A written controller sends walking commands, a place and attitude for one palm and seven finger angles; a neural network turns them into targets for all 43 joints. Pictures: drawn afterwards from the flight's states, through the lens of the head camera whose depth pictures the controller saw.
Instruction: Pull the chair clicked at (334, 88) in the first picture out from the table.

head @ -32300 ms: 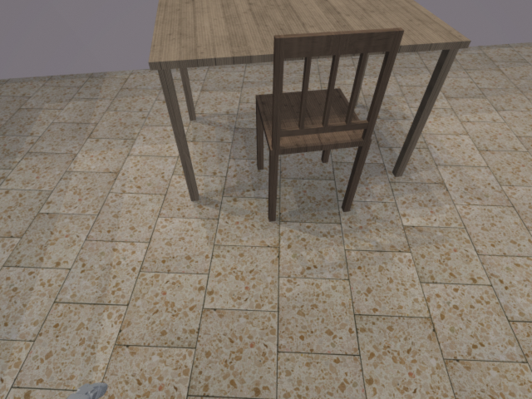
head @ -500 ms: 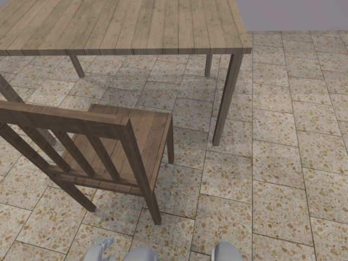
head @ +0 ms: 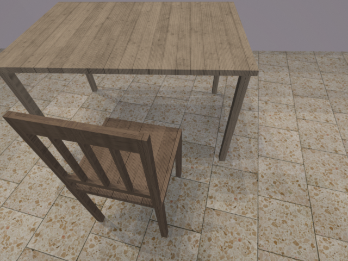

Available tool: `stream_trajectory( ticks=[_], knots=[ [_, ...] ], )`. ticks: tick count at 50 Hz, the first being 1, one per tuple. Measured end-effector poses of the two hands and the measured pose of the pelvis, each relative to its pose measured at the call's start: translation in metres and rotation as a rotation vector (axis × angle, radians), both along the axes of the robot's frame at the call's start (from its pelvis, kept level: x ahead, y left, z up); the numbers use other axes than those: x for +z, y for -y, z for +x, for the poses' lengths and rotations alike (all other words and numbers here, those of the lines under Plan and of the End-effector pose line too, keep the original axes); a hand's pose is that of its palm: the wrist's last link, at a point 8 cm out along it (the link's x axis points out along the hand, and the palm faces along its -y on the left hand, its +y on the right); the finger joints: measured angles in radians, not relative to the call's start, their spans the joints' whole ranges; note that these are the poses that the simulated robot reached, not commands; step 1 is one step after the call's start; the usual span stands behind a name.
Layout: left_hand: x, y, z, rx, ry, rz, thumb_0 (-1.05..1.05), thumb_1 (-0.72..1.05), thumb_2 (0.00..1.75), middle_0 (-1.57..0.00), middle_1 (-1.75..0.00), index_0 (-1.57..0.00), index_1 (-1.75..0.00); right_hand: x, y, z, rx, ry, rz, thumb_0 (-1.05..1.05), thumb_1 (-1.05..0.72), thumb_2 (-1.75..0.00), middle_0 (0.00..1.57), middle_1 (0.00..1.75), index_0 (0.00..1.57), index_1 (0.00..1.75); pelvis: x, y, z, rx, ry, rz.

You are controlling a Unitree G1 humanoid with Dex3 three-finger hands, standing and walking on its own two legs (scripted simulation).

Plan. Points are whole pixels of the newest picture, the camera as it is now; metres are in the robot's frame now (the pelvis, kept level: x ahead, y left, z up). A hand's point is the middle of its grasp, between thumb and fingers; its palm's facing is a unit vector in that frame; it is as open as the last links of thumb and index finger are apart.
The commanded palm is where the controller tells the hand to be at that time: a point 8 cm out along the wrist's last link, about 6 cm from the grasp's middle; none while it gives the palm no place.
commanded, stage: look again from close up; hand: left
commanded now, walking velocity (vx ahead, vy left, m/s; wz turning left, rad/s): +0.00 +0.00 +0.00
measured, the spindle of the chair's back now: (96, 165) +0.40 +0.28 -0.11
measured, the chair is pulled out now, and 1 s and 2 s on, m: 0.27 0.27 0.27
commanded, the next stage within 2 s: shuffle to correct the standing spot in 1.12 s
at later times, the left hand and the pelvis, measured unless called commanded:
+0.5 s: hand out of the picture +0.06 +0.21 -0.17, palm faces +0.00 -0.97 -0.26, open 7.4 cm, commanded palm none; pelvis +0.00 +0.02 -0.01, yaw -1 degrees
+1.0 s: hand out of the picture +0.03 +0.22 -0.17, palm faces -0.02 -0.97 -0.24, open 7.4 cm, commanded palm none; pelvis +0.01 +0.03 +0.00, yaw -1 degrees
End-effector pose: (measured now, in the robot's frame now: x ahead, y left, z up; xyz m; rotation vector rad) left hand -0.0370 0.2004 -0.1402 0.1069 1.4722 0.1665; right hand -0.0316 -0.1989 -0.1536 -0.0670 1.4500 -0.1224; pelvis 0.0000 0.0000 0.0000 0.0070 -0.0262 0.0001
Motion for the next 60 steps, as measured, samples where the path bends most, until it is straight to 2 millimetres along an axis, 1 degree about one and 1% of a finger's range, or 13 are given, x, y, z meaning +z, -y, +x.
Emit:
stream_trajectory(
  ticks=[3,6,9,11,14,21,26,30,34,39,51,60],
  knots=[
    [-0.002,0.007,-0.002,0.005,-0.001,-0.020,0.01,0.91,0.90,-0.20,-0.30,-0.19,-0.30,0.002,-0.005,-0.011,-0.004,-0.031,0.004,0.01,-0.91,-0.90,0.20,0.30,0.20,0.30,0.001,-0.001,-0.001,0.001,0.005,-0.001],
    [-0.004,0.010,0.001,-0.008,0.009,-0.035,0.01,0.91,0.90,-0.20,-0.30,-0.19,-0.30,0.003,-0.008,-0.018,-0.007,-0.051,0.010,0.01,-0.91,-0.90,0.20,0.30,0.20,0.30,0.001,-0.002,-0.002,0.003,0.006,0.001],
    [-0.007,0.003,0.006,-0.046,0.022,-0.019,0.01,0.91,0.90,-0.20,-0.30,-0.20,-0.30,0.000,-0.005,-0.015,-0.009,-0.029,0.004,0.01,-0.91,-0.90,0.20,0.30,0.20,0.30,-0.003,-0.002,-0.005,0.002,-0.012,0.001],
    [-0.008,-0.006,0.011,-0.056,0.040,0.000,0.02,0.92,0.90,-0.20,-0.30,-0.20,-0.30,-0.002,0.000,-0.007,-0.014,0.000,-0.009,0.01,-0.91,-0.90,0.20,0.30,0.20,0.30,-0.006,-0.004,-0.005,0.002,-0.019,-0.004],
    [-0.009,-0.020,0.025,-0.068,0.077,0.028,0.02,0.91,0.90,-0.20,-0.30,-0.20,-0.30,-0.003,0.006,0.010,-0.016,0.053,-0.032,0.01,-0.91,-0.90,0.20,0.30,0.20,0.30,-0.008,-0.007,-0.003,0.001,-0.022,-0.010],
    [-0.003,-0.050,0.067,-0.090,0.190,0.078,0.01,0.91,0.90,-0.20,-0.30,-0.20,-0.30,0.004,0.017,0.055,0.016,0.171,-0.079,0.01,-0.91,-0.90,0.20,0.30,0.20,0.30,-0.007,-0.015,0.002,-0.007,-0.013,-0.011],
    [0.003,-0.063,0.089,-0.104,0.243,0.096,0.01,0.91,0.90,-0.20,-0.30,-0.19,-0.30,0.011,0.020,0.081,0.044,0.228,-0.102,0.01,-0.91,-0.90,0.20,0.30,0.20,0.30,-0.005,-0.020,0.004,-0.011,-0.005,-0.009],
    [0.006,-0.069,0.097,-0.112,0.255,0.100,0.00,0.91,0.90,-0.20,-0.30,-0.19,-0.30,0.015,0.021,0.093,0.058,0.250,-0.112,0.01,-0.91,-0.90,0.20,0.30,0.20,0.30,-0.004,-0.024,0.004,-0.012,0.000,-0.008],
    [0.006,-0.072,0.097,-0.116,0.243,0.098,0.00,0.91,0.90,-0.20,-0.30,-0.19,-0.30,0.017,0.021,0.097,0.066,0.249,-0.118,0.01,-0.91,-0.90,0.20,0.30,0.20,0.30,-0.003,-0.027,0.005,-0.014,0.003,-0.007],
    [0.004,-0.074,0.089,-0.111,0.209,0.090,0.00,0.91,0.90,-0.20,-0.30,-0.20,-0.30,0.017,0.021,0.092,0.069,0.222,-0.121,0.01,-0.91,-0.90,0.20,0.30,0.20,0.30,-0.002,-0.029,0.005,-0.013,0.006,-0.007],
    [-0.002,-0.070,0.057,-0.095,0.106,0.066,0.00,0.91,0.90,-0.20,-0.30,-0.20,-0.30,0.014,0.014,0.060,0.049,0.121,-0.110,0.01,-0.91,-0.90,0.20,0.30,0.20,0.30,0.000,-0.031,0.005,-0.014,0.010,-0.007],
    [-0.005,-0.061,0.043,-0.089,0.072,0.044,0.00,0.91,0.90,-0.20,-0.30,-0.20,-0.30,0.012,0.006,0.041,0.027,0.074,-0.095,0.01,-0.91,-0.90,0.20,0.30,0.20,0.30,0.001,-0.031,0.004,-0.017,0.012,-0.007]
  ],
)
